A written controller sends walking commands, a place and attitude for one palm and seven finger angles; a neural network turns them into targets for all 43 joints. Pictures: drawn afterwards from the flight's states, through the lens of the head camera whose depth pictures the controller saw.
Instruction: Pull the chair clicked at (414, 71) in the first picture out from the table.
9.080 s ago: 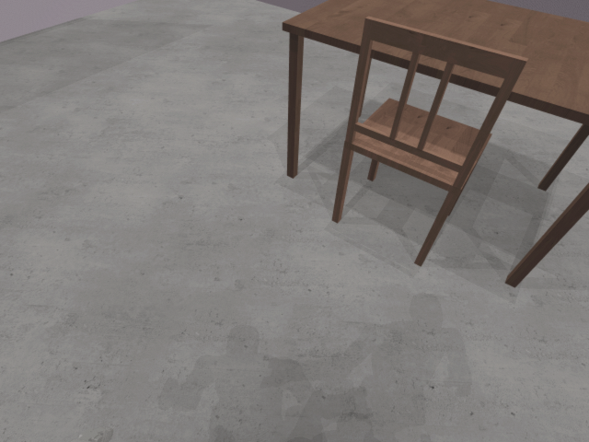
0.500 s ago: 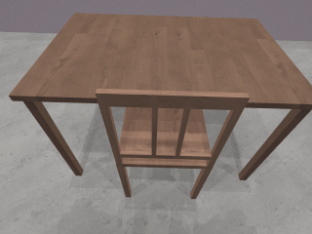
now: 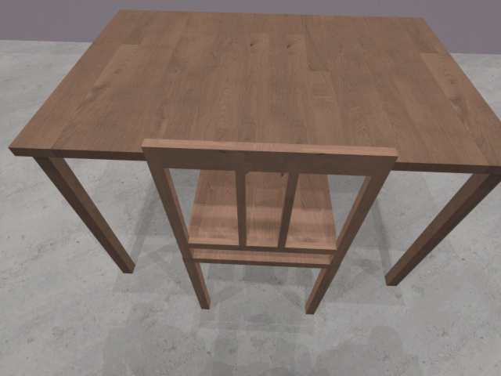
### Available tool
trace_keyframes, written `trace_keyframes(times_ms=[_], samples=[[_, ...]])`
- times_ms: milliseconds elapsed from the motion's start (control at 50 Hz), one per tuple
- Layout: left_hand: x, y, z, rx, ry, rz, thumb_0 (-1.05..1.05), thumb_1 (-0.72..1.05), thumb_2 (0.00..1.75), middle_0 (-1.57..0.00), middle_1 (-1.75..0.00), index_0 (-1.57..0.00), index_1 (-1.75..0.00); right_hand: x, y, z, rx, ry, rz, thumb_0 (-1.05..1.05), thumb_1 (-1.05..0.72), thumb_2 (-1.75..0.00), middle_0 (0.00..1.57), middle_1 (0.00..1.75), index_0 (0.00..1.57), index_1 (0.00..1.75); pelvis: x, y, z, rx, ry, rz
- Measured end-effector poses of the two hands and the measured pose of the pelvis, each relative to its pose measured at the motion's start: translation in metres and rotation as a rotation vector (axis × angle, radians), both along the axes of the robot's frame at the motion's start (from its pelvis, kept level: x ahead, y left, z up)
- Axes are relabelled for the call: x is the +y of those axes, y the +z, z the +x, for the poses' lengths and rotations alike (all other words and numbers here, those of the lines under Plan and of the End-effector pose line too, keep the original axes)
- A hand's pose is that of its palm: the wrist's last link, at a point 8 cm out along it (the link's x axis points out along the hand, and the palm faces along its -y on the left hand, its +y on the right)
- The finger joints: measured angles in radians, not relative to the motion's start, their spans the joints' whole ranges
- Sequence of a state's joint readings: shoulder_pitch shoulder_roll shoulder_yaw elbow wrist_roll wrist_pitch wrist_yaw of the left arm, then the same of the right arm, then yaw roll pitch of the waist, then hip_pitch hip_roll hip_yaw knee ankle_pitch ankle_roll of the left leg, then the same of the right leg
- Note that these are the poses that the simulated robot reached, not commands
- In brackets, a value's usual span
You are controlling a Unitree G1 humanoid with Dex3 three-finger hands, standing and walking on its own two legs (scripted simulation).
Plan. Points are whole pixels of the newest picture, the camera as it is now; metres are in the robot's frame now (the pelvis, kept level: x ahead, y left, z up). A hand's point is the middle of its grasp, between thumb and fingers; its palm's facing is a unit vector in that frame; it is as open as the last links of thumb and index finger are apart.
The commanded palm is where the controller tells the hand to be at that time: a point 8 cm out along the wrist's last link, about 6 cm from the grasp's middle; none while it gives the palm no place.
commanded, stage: come to a stop and stand still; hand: left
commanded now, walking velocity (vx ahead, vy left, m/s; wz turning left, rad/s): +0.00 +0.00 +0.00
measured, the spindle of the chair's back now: (241, 210) +0.46 +0.06 -0.09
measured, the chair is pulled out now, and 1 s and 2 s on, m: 0.00 0.00 0.00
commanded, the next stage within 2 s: look again from close up in 0.62 s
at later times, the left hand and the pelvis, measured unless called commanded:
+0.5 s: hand out of the picture -0.07 +0.17 -0.17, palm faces +0.04 -0.98 -0.17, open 7.4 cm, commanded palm none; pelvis -0.04 +0.01 +0.01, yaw +1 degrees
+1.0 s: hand out of the picture -0.04 +0.20 -0.17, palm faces +0.05 -0.97 -0.24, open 7.4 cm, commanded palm none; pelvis -0.06 +0.02 +0.00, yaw +2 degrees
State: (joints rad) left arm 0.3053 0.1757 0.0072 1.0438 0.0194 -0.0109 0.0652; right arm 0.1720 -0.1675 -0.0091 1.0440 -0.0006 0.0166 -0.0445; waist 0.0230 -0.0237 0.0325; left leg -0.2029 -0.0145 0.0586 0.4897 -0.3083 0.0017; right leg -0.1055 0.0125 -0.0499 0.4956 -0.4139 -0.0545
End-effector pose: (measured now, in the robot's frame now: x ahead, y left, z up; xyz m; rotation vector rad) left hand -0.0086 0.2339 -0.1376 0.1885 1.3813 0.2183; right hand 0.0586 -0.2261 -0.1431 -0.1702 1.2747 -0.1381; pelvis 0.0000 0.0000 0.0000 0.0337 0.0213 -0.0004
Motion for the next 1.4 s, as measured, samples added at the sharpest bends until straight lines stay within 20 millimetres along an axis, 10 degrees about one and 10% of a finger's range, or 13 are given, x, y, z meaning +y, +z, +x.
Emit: trace_keyframes(times_ms=[180,660,1100,1400], samples=[[0.006,0.005,-0.009,-0.05,-0.011,0.001,0.01,0.91,0.9,-0.19,-0.3,-0.2,-0.3,0.004,0.006,-0.014,-0.024,0.021,0.009,0.01,-0.91,-0.9,0.2,0.3,0.2,0.3,0.002,0.005,-0.018,-0.037,0.003,-0.005],[-0.014,0.003,-0.086,0.085,0.017,-0.085,0.01,0.91,0.9,-0.2,-0.3,-0.2,-0.3,0.025,0.005,-0.129,0.185,-0.03,0.043,0.01,-0.91,-0.9,0.2,0.3,0.2,0.3,0.01,0.01,-0.046,-0.045,0.008,-0.017],[0.013,0.001,-0.033,-0.114,-0.014,-0.033,0.01,0.91,0.9,-0.19,-0.3,-0.2,-0.3,0.021,0.004,-0.068,-0.026,0.0,0.011,0.01,-0.92,-0.9,0.19,0.3,0.2,0.3,0.022,0.002,-0.059,-0.048,0.022,-0.035],[0.02,-0.005,-0.074,-0.003,-0.005,-0.077,0.01,0.91,0.9,-0.2,-0.3,-0.2,-0.3,0.036,0.01,-0.084,0.018,-0.008,-0.004,0.01,-0.93,-0.9,0.2,0.3,0.2,0.3,0.038,0.005,-0.065,-0.054,0.007,-0.036]])
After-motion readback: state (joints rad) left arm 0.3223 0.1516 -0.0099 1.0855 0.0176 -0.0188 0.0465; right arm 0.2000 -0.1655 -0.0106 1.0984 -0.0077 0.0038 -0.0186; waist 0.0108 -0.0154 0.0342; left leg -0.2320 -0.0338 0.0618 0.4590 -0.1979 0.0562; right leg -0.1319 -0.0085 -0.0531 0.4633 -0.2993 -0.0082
